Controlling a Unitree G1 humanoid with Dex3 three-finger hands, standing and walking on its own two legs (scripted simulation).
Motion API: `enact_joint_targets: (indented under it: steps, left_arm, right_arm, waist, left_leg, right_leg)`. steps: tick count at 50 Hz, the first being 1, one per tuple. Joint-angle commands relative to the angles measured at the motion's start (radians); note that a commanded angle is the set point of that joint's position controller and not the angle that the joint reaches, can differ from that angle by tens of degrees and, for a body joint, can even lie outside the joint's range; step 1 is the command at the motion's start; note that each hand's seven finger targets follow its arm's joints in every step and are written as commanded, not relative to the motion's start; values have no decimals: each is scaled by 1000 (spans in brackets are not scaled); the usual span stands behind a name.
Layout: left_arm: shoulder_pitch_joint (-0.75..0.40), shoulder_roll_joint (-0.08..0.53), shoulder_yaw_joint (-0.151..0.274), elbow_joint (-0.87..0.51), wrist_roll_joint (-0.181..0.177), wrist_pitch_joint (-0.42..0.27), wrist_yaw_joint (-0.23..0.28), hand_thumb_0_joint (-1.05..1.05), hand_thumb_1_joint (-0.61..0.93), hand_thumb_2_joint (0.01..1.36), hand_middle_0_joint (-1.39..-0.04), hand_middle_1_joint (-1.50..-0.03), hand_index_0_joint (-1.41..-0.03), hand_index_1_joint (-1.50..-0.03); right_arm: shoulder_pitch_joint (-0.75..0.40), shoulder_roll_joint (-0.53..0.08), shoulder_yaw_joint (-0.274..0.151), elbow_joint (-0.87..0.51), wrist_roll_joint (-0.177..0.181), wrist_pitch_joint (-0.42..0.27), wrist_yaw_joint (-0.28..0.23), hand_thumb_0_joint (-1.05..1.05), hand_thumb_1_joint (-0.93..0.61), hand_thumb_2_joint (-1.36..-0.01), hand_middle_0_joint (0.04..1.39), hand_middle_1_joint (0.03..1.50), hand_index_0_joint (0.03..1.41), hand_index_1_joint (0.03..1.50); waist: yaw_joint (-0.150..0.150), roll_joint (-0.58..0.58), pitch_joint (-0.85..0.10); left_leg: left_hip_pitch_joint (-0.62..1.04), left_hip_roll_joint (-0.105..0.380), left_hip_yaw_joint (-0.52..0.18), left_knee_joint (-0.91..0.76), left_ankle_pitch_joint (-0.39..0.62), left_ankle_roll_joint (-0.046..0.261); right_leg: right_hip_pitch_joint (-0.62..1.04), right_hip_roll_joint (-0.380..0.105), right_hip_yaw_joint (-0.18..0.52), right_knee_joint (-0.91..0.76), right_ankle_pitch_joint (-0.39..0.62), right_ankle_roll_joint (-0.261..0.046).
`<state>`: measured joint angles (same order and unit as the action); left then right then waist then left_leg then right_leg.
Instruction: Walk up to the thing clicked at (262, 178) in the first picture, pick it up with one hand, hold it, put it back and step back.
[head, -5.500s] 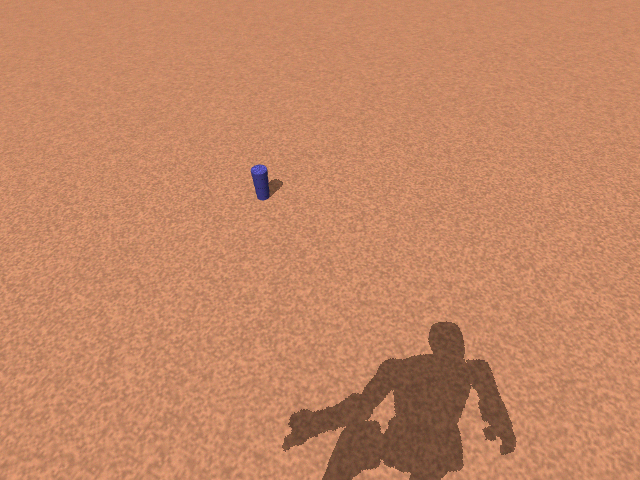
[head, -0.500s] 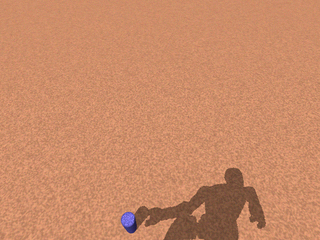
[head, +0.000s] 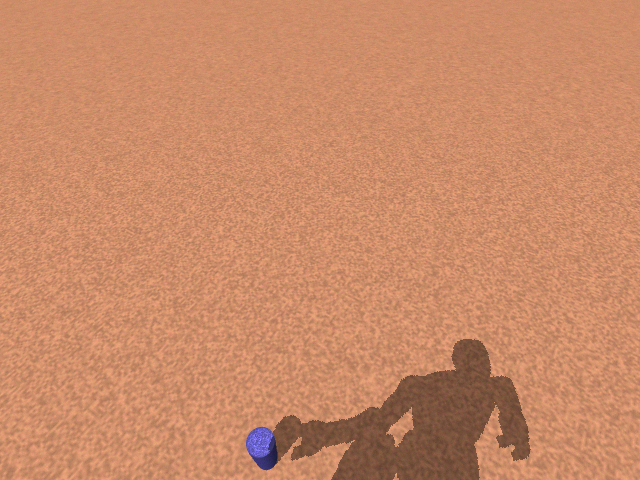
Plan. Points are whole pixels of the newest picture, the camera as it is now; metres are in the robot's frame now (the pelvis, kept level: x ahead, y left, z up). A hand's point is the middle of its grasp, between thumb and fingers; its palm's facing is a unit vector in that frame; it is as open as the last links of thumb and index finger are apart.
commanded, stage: stand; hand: left
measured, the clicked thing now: (264, 450) +0.36 +0.20 -0.70
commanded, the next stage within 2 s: none
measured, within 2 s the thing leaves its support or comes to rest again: neither
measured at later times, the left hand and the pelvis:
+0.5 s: hand out of the picture +0.07 +0.25 -0.16, palm faces -0.03 -0.94 -0.34, open 7.4 cm; pelvis +0.00 +0.00 +0.00, yaw +0 degrees
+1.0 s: hand out of the picture +0.06 +0.25 -0.16, palm faces -0.03 -0.94 -0.34, open 7.4 cm; pelvis +0.00 -0.01 +0.00, yaw +0 degrees
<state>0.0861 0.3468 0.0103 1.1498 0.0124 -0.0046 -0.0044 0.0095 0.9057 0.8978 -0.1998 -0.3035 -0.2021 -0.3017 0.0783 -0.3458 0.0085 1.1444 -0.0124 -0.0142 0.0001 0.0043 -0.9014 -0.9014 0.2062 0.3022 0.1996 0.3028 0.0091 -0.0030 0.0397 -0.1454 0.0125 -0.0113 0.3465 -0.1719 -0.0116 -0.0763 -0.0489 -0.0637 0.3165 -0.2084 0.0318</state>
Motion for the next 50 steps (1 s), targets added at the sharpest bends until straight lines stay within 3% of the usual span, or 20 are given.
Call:
enact_joint_targets:
  steps: [1, 8, 19, 32, 40, 42, 47, 50]
  left_arm:
    - [-46, 212, 37, -55, -6, -25, 13, 0, 900, 900, -200, -300, -200, -300]
    - [-42, 208, 31, -52, -5, -25, 12, 0, 900, 900, -200, -300, -200, -300]
    - [-32, 207, 29, -57, -4, -26, 13, 0, 900, 900, -200, -300, -200, -300]
    - [-32, 220, 31, -61, -2, -25, 14, 0, 900, 900, -200, -300, -200, -300]
    - [-17, 216, 30, -63, -2, -26, 12, 0, 900, 900, -200, -300, -200, -300]
    - [-20, 220, 31, -61, -2, -25, 12, 0, 900, 900, -200, -300, -200, -300]
    - [-8, 215, 31, -62, -3, -25, 11, 0, 900, 900, -200, -300, -200, -300]
    - [-8, 214, 32, -63, -3, -24, 11, 0, 900, 900, -200, -300, -200, -301]
  right_arm:
    - [-61, -217, -45, -54, 6, -21, -11, 0, -900, -900, 200, 300, 200, 300]
    - [-66, -215, -44, -50, 7, -17, -7, 0, -900, -900, 200, 300, 200, 300]
    - [-64, -227, -45, -44, 8, -20, -7, 0, -900, -900, 200, 300, 200, 300]
    - [-46, -218, -42, -47, 6, -16, -6, 0, -900, -900, 200, 300, 200, 300]
    - [-43, -217, -40, -50, 6, -17, -6, 0, -900, -900, 200, 300, 200, 300]
    - [-39, -214, -39, -48, 7, -15, -5, 0, -900, -900, 200, 300, 200, 300]
    - [-38, -222, -41, -51, 6, -18, -6, 0, -900, -900, 200, 300, 200, 300]
    - [-28, -223, -40, -50, 6, -17, -7, 0, -900, -900, 200, 300, 200, 300]
  waist:
    - [-7, 16, -76]
    - [-7, 11, -82]
    - [-3, 15, -97]
    - [-11, -1, -69]
    - [-7, 6, -72]
    - [-11, -2, -53]
    - [-4, 8, -70]
    - [-8, 15, -62]
  left_leg:
    - [32, 122, -90, -53, 249, 24]
    - [25, 119, -88, -72, 165, 25]
    - [56, 126, -82, -59, 245, 26]
    - [36, 123, -84, -73, 171, 20]
    - [42, 122, -80, -69, 182, 22]
    - [33, 118, -84, -79, 121, 21]
    - [48, 125, -86, -70, 182, 24]
    - [38, 119, -81, -72, 159, 20]
  right_leg:
    - [8, -101, 83, -50, 162, -35]
    - [7, -102, 84, -64, 103, -34]
    - [15, -109, 87, -60, 172, -38]
    - [-2, -103, 87, -71, 106, -38]
    - [-4, -104, 89, -72, 128, -39]
    - [-18, -101, 91, -80, 77, -38]
    - [-4, -105, 92, -68, 119, -41]
    - [-8, -103, 93, -73, 110, -40]
